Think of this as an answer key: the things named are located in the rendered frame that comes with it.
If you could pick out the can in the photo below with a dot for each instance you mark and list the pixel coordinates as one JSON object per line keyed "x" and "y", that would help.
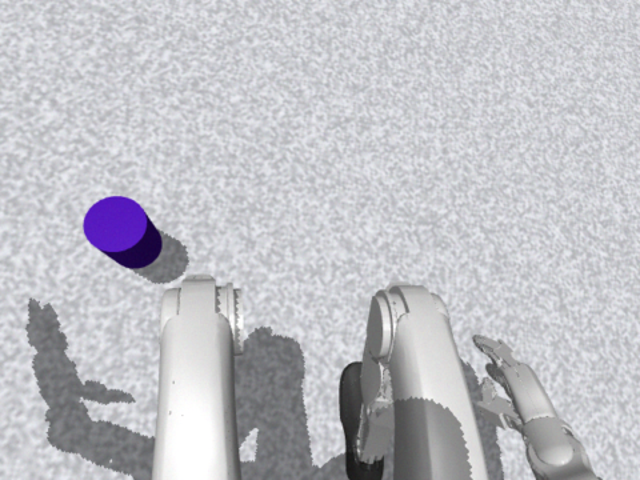
{"x": 120, "y": 228}

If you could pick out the right robot arm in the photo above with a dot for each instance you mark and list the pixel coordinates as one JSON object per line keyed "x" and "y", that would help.
{"x": 553, "y": 451}

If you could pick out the right robot foot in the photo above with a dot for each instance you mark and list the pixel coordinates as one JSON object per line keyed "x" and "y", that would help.
{"x": 350, "y": 404}

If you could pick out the right robot hand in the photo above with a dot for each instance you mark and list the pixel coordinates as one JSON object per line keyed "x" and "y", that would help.
{"x": 520, "y": 383}

